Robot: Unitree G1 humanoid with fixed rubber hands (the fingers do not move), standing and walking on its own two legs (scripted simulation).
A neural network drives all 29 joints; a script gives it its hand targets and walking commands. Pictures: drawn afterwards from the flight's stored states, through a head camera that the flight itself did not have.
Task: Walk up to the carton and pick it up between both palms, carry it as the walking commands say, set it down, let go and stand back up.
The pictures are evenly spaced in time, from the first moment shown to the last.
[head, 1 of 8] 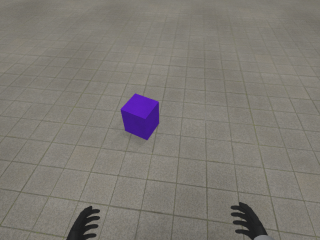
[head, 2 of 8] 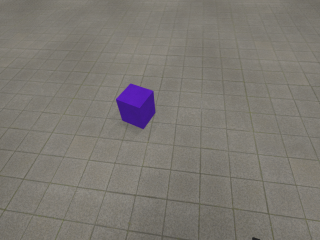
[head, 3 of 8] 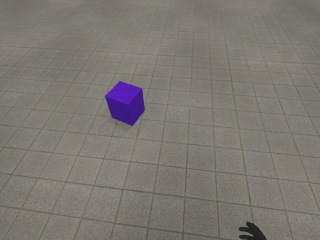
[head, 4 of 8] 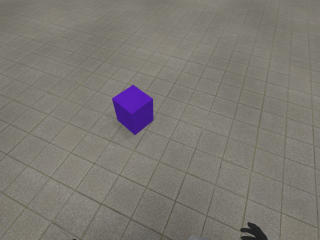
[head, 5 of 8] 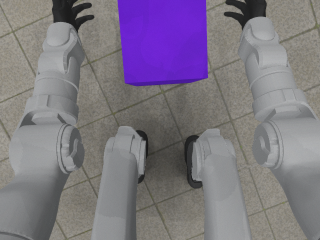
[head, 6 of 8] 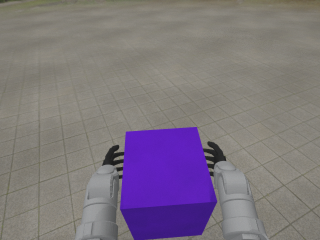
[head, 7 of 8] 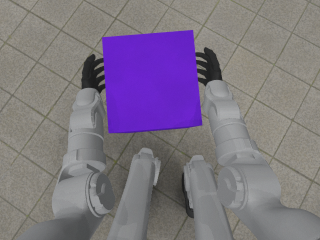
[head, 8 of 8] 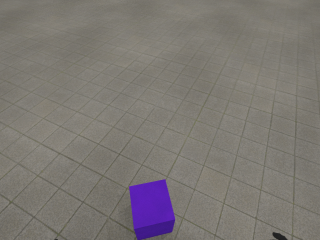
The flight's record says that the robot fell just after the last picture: no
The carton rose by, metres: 0.66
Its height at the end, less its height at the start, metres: +0.00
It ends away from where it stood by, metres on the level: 1.08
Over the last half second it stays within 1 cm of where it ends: yes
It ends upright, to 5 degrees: yes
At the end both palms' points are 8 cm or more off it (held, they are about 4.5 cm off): yes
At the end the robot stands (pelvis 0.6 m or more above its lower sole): yes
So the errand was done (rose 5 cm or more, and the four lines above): yes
